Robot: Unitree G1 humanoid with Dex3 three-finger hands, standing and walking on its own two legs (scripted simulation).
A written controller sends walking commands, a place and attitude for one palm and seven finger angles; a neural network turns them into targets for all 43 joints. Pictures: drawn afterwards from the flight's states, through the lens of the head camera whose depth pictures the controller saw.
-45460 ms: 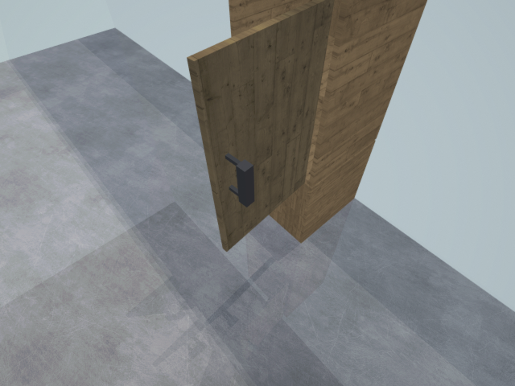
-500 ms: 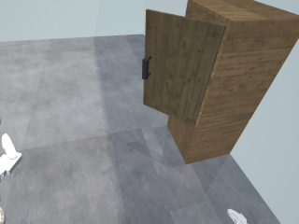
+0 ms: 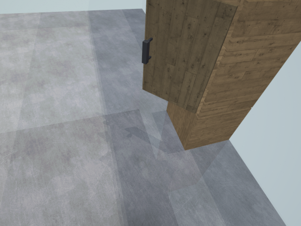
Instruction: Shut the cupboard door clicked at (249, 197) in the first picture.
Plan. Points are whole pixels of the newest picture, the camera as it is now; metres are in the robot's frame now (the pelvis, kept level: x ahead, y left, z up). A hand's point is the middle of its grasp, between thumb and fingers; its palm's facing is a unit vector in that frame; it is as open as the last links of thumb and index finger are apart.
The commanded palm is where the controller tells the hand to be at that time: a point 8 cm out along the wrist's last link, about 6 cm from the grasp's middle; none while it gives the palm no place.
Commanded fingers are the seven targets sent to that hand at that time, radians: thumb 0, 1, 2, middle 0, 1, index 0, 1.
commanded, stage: let the arm hang, fingers relaxed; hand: left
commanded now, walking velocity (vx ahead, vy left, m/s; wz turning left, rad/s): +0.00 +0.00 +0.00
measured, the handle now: (147, 50) +0.92 +0.03 -0.03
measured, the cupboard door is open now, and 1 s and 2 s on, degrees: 42 42 42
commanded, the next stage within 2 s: look to check the result in 0.80 s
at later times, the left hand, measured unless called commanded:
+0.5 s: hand out of the picture -0.03 +0.21 -0.16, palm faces +0.00 -0.97 -0.23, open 7.4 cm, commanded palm none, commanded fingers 0.00 0.90 0.90 -0.20 -0.30 -0.20 -0.30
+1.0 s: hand out of the picture +0.01 +0.21 -0.16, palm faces -0.02 -0.97 -0.24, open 7.4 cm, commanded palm none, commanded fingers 0.00 0.90 0.90 -0.20 -0.30 -0.20 -0.30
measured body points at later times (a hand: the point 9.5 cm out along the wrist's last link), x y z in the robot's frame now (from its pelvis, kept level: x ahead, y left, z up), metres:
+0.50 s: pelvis +0.00 +0.02 +0.01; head -0.01 +0.02 +0.46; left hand -0.03 +0.26 -0.15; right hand +0.00 -0.22 -0.15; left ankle +0.06 +0.09 -0.73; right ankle -0.04 -0.12 -0.73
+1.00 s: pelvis +0.00 +0.01 +0.01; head +0.01 +0.01 +0.46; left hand +0.01 +0.26 -0.14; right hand +0.01 -0.25 -0.14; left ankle +0.06 +0.09 -0.73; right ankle -0.04 -0.12 -0.73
